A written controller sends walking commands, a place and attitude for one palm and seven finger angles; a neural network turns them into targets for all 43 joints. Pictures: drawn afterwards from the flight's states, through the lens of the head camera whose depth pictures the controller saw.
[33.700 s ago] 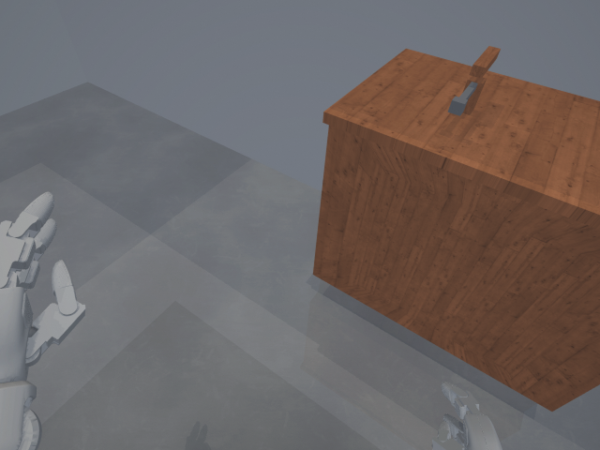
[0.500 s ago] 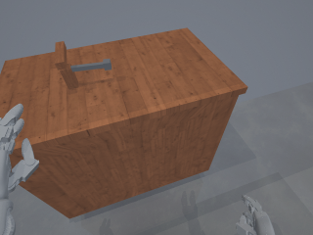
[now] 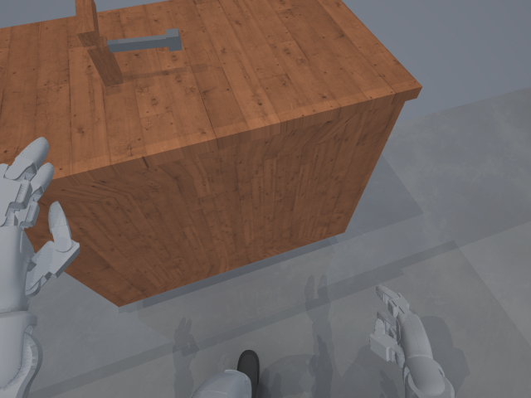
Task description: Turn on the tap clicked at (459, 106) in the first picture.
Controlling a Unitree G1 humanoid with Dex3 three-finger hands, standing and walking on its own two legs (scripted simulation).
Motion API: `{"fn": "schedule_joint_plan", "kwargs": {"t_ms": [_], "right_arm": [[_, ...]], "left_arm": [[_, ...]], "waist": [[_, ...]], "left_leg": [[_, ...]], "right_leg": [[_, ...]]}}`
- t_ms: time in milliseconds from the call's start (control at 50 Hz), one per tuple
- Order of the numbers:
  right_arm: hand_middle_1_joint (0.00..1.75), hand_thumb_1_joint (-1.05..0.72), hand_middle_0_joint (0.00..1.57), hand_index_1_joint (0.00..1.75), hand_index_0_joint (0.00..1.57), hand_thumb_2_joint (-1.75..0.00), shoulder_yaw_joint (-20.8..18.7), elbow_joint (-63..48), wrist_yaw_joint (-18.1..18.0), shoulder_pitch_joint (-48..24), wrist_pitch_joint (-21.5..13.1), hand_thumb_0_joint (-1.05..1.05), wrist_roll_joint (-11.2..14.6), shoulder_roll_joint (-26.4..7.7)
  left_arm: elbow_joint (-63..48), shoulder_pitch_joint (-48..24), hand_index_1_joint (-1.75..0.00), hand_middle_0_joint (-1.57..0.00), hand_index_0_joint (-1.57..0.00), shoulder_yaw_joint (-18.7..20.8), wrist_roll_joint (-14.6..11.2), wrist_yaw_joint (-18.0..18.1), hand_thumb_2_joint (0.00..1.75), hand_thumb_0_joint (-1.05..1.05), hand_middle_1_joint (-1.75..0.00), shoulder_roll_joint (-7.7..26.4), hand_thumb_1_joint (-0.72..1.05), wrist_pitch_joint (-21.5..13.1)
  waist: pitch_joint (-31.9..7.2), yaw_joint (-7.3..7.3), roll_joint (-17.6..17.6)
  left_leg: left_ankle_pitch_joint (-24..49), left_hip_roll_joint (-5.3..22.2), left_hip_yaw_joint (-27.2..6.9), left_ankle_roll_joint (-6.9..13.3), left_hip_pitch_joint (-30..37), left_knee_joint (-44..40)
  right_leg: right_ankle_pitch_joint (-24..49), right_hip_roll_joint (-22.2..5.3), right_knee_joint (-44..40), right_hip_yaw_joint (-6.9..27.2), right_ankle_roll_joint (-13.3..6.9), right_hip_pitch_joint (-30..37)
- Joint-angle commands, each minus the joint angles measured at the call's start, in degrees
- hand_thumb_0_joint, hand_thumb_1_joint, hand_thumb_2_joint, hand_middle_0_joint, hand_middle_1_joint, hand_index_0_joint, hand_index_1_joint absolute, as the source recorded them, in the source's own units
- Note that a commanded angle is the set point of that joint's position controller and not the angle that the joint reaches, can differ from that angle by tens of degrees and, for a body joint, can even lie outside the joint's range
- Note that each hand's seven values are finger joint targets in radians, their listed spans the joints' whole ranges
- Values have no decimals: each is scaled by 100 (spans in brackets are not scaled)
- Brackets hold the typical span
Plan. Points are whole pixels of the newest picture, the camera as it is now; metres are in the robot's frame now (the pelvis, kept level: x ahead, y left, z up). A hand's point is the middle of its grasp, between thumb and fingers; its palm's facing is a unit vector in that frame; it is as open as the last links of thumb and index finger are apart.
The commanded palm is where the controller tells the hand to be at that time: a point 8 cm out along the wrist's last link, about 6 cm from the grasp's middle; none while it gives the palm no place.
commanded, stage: step back with the hand held close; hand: left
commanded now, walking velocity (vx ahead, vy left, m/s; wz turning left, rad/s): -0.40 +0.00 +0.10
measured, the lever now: (173, 39) +0.70 +0.26 +0.10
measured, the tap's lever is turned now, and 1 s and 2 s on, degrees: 81 81 81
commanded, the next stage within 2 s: stop stepping back and stand still in 0.36 s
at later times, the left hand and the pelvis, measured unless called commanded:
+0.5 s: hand out of the picture +0.09 +0.21 +0.16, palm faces +0.32 -0.87 -0.38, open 7.4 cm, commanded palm +0.03 +0.26 +0.18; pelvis -0.13 -0.02 +0.00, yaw +1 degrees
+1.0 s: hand out of the picture -0.05 +0.24 +0.18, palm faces +0.50 -0.78 -0.38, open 7.4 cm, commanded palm -0.11 +0.27 +0.18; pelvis -0.24 -0.03 +0.00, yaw +5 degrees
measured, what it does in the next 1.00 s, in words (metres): walks backwards: left foot, then right foot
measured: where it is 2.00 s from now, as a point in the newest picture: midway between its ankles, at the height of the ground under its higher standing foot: outside the picture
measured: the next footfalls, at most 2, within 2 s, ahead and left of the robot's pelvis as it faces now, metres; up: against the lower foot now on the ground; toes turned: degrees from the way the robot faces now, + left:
left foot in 0.26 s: +0.01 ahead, +0.08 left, +0.00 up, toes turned +5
right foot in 0.60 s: -0.16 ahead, -0.12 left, +0.00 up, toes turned +5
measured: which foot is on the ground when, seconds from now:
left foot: down 0.00-0.06, up 0.08-0.24, down 0.26-0.58, up 0.60-0.84, down 0.86-1.00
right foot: down 0.00-0.32, up 0.34-0.58, down 0.60-1.00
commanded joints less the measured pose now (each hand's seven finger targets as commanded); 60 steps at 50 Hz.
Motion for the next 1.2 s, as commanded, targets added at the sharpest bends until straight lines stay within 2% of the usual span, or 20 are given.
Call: {"fn": "schedule_joint_plan", "kwargs": {"t_ms": [0, 40, 80, 200, 240, 260, 300, 420, 520, 540, 580, 680, 800, 860, 920, 1040, 1060, 1080, 1100, 1180], "right_arm": [[30, -90, 20, 30, 20, -90, -440, -982, -61, 17, -59, 0, 124, -753], [30, -90, 20, 30, 20, -90, -413, -1089, -119, -114, 52, 0, 290, -689], [30, -90, 20, 30, 20, -90, -408, -1078, -139, -155, 113, 0, 305, -668], [30, -90, 20, 30, 20, -90, -211, -651, -384, -12, 167, 0, 132, -788], [30, -90, 20, 30, 20, -90, -308, -732, -419, 161, 155, 0, 228, -1025], [30, -90, 20, 30, 20, -90, -362, -810, -392, 237, 155, 0, 265, -1085], [30, -90, 20, 30, 20, -90, -362, -929, -270, 302, 88, 0, 145, -969], [30, -90, 20, 30, 20, -90, -486, -984, -159, 278, -288, 0, 38, -916], [30, -90, 20, 30, 20, -90, -393, -1044, -177, 201, -234, 0, 39, -813], [30, -90, 20, 30, 20, -90, -386, -1009, -186, 188, -185, 0, 53, -773], [30, -90, 20, 30, 20, -90, -393, -931, -194, 234, -89, 0, 97, -768], [30, -90, 20, 30, 20, -90, -357, -536, -240, 342, -219, 0, 134, -885], [30, -90, 20, 30, 20, -90, -449, -578, -415, 487, -462, 0, 46, -913], [30, -90, 20, 30, 20, -90, -386, -779, -368, 536, -496, 0, 44, -994], [30, -90, 20, 30, 20, -90, -421, -629, -291, 509, -581, 0, 65, -841], [30, -90, 20, 30, 20, -90, -363, -667, -270, 457, -566, 0, 104, -893], [30, -90, 20, 30, 20, -90, -382, -657, -264, 464, -517, 0, 93, -869], [30, -90, 20, 30, 20, -90, -390, -657, -240, 478, -476, 0, 108, -792], [30, -90, 20, 30, 20, -90, -385, -724, -234, 327, -461, 0, 143, -796], [30, -90, 20, 30, 20, -90, -344, -592, -130, 417, -381, 0, 95, -764]], "left_arm": [[-1978, 665, -30, -20, -20, 1407, -195, 88, 90, 0, -30, 1533, 90, -446], [-1776, 1190, -30, -20, -20, 1662, -287, 87, 90, 0, -30, 1659, 90, -480], [-1452, 1365, -30, -20, -20, 1609, -257, 55, 90, 0, -30, 1496, 90, -489], [-410, -99, -30, -20, -20, 680, -99, 31, 90, 0, -30, 1041, 90, -353], [-530, -354, -30, -20, -20, 524, -94, 56, 90, 0, -30, 1052, 90, -299], [-695, -316, -30, -20, -20, 461, -98, 73, 90, 0, -30, 1002, 90, -296], [-930, -44, -30, -20, -20, 454, -42, 131, 90, 0, -30, 997, 90, -278], [-2098, 510, -30, -20, -20, 963, -106, 199, 90, 0, -30, 1234, 90, -201], [-1442, 1238, -30, -20, -20, 1215, -204, 283, 90, 0, -30, 1089, 90, -145], [-1224, 1190, -30, -20, -20, 1140, -175, 266, 90, 0, -30, 1038, 90, -110], [-1057, 900, -30, -20, -20, 1064, -157, 197, 90, 0, -30, 1145, 90, -86], [-303, -680, -30, -20, -20, 395, -43, 85, 90, 0, -30, 781, 90, -205], [-1038, -670, -30, -20, -20, 552, 71, 302, 90, 0, -30, 1052, 90, -338], [-1427, -332, -30, -20, -20, 773, 70, 406, 90, 0, -30, 1093, 90, -421], [-1435, -151, -30, -20, -20, 1079, 97, 385, 90, 0, -30, 1194, 90, -505], [-346, 241, -30, -20, -20, 700, 52, 271, 90, 0, -30, 721, 90, -357], [-208, 222, -30, -20, -20, 695, 79, 250, 90, 0, -30, 742, 90, -332], [-24, 236, -30, -20, -20, 629, 99, 205, 90, 0, -30, 748, 90, -272], [-312, -202, -30, -20, -20, 665, 27, 174, 90, 0, -30, 908, 90, -313], [-803, -600, -30, -20, -20, 865, 32, 107, 90, 0, -30, 1104, 90, -407]], "waist": [[-2774, 56, -130], [-2283, 13, -1033], [-1621, -34, -1108], [-673, -357, -330], [-1014, -272, -116], [-1235, -211, 56], [-1588, -175, 741], [-1754, -107, 990], [-1319, -186, 1239], [-1082, -207, 644], [-472, -223, -1579], [-574, -519, -894], [-750, -353, -441], [-515, -385, 1633], [-246, -384, 1388], [-402, -230, 408], [-437, -209, -273], [-346, -250, -1364], [-287, -205, -1737], [-552, -356, -760]], "left_leg": [[1741, 741, -637, -213, 2982, 913], [-1246, 125, -136, -396, 1799, 1867], [-2802, -96, -481, -458, 308, 3094], [-883, 170, -171, -509, 874, 1250], [2159, 677, -451, -284, 2036, 553], [3394, 1134, -759, -81, 2729, 483], [4576, 1835, -1637, 268, 3028, 384], [1043, 1724, -1424, 433, 1674, -493], [-3487, 868, -762, -166, 193, -927], [-3681, 430, -342, -399, 147, -162], [-2862, -169, -586, -647, 219, 3751], [-1816, 309, -410, -490, 85, 3493], [-2881, 127, 204, -92, 1871, 502], [-2907, 1892, -2354, 613, 2265, -829], [-3282, 1907, -2258, 712, 1408, -1059], [-3605, 1197, -695, 130, 329, 274], [-3591, 859, -314, 7, -118, 1302], [-3432, 365, 37, -157, -614, 2641], [-3361, 249, -95, -259, -820, 3780], [-2677, 515, -257, -333, 582, 3188]], "right_leg": [[2573, -612, -510, 57, 82, -400], [4261, -1510, -614, 449, -59, -388], [4908, -1983, -437, 639, -256, -349], [6442, -1321, 299, 251, 6, -163], [5137, -746, 557, -57, 473, -476], [3154, -466, 828, -31, 573, -909], [-230, -250, 1650, 122, 248, -1431], [-242, -240, 2496, -40, 276, -734], [-172, -36, 340, -937, 28, 708], [-167, -304, -600, -790, -88, 473], [-1549, -2620, -2341, 2425, -903, -1941], [-89, -1759, -1399, 316, -287, -1143], [-967, -1612, -785, 406, -399, -877], [-540, -375, 2088, -857, 169, -2160], [-270, -684, 2756, -422, 165, -2074], [203, -283, 111, -989, 105, 295], [-114, -659, -281, -317, -158, 544], [-838, -1647, -1046, 1479, -623, 397], [-576, -2345, -1549, 2481, -957, 202], [-62, -1871, -1170, 859, -750, -826]]}}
